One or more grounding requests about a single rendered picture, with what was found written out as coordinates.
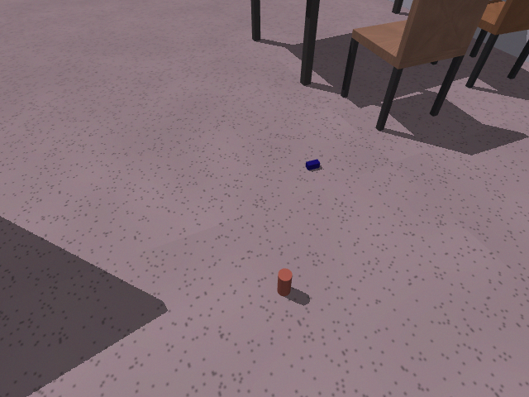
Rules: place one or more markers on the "chair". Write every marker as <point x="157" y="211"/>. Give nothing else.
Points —
<point x="499" y="18"/>
<point x="434" y="30"/>

